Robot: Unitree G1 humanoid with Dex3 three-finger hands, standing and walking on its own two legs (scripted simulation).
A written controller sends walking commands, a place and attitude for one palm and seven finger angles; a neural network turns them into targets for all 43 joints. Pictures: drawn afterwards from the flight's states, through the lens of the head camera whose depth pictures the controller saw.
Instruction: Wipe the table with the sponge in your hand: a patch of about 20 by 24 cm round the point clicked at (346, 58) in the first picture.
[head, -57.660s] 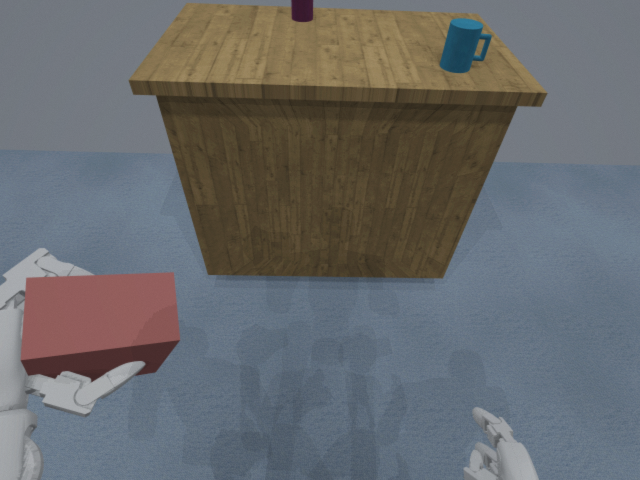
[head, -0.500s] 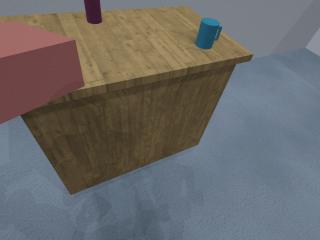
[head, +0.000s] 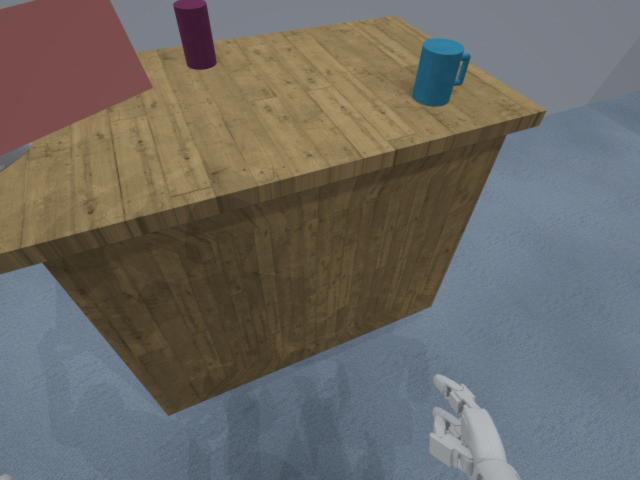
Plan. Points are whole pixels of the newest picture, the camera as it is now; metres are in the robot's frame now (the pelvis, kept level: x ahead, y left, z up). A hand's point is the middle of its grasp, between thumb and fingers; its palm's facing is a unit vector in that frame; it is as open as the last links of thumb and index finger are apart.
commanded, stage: stop stepping back and stand still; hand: left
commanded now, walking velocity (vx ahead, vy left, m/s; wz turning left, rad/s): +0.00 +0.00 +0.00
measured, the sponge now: (40, 64) +0.32 +0.22 +0.35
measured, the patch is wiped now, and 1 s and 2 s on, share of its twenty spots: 0.95 0.95 0.95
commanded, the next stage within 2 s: stand and wait in 1.32 s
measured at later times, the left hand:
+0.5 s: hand out of the picture +0.31 +0.29 +0.33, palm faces +0.58 -0.77 -0.25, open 9.5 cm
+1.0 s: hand out of the picture +0.25 +0.29 +0.31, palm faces +0.53 -0.84 -0.14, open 9.5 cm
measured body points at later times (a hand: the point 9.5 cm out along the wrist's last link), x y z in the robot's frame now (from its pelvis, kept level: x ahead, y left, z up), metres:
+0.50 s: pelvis +0.06 +0.03 +0.01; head +0.09 +0.05 +0.46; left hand +0.28 +0.33 +0.34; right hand +0.25 -0.21 -0.05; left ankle +0.02 +0.16 -0.72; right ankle +0.03 -0.10 -0.72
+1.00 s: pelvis +0.01 +0.04 +0.02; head +0.00 +0.05 +0.47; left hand +0.22 +0.33 +0.31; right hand +0.19 -0.18 -0.06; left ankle +0.02 +0.16 -0.72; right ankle +0.03 -0.10 -0.72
